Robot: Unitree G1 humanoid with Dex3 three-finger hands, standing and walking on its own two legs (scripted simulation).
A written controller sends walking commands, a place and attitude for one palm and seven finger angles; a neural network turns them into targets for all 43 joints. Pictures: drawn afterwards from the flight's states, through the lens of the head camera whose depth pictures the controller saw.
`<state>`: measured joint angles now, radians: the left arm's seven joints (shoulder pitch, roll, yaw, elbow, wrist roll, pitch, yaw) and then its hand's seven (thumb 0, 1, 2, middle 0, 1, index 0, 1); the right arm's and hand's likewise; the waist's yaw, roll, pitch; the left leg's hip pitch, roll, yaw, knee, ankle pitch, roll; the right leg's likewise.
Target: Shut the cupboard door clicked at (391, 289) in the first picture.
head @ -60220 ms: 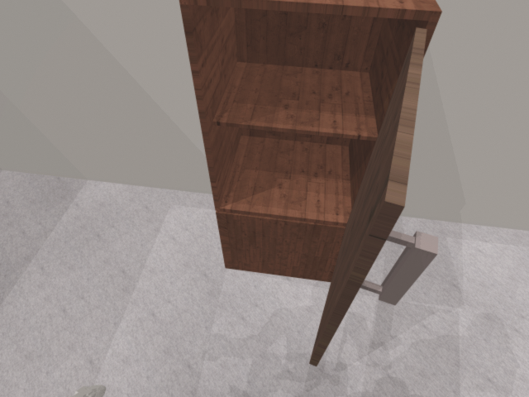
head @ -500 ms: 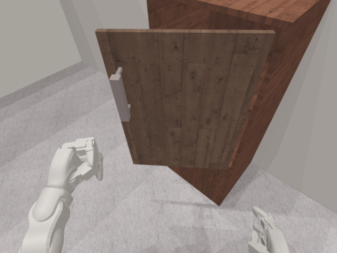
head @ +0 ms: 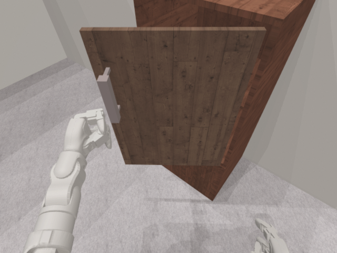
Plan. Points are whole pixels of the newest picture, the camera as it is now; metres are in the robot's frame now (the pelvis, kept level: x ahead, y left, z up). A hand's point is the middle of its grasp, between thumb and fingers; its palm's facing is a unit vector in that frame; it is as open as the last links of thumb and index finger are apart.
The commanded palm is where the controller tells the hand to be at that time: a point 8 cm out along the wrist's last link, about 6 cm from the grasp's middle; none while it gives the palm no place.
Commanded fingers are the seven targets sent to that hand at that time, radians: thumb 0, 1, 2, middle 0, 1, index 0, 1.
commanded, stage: bring the fist close to the handle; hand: left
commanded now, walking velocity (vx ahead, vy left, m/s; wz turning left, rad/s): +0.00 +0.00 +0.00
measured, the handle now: (111, 96) +0.49 +0.19 +0.10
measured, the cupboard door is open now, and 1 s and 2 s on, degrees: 37 35 18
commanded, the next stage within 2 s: push the door shut along its arc in 0.64 s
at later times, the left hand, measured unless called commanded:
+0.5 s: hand (117, 118) +0.41 +0.15 +0.10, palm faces +0.03 -1.00 -0.01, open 3.1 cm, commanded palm +0.38 +0.20 +0.11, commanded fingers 0.00 0.90 0.90 -1.30 -1.50 -1.30 -1.50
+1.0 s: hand (117, 112) +0.43 +0.15 +0.11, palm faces -0.03 -1.00 -0.02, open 3.1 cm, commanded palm +0.42 +0.21 +0.11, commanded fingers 0.00 0.90 0.90 -1.30 -1.50 -1.30 -1.50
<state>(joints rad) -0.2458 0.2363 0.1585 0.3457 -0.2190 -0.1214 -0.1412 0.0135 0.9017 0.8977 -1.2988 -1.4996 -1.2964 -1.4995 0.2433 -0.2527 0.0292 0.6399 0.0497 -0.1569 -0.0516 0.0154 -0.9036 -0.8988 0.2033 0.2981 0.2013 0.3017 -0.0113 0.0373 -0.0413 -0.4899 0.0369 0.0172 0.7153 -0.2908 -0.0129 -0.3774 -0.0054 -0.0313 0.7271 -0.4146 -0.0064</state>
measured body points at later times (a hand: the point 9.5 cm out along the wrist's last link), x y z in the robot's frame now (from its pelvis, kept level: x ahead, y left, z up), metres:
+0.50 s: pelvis +0.01 +0.00 +0.00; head +0.04 -0.01 +0.45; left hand +0.40 +0.20 +0.11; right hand +0.09 -0.26 -0.12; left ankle +0.05 +0.13 -0.71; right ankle -0.02 -0.11 -0.71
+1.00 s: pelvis +0.00 +0.00 +0.00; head +0.04 -0.01 +0.44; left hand +0.42 +0.21 +0.11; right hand +0.11 -0.26 -0.11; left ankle +0.05 +0.13 -0.71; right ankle -0.02 -0.11 -0.71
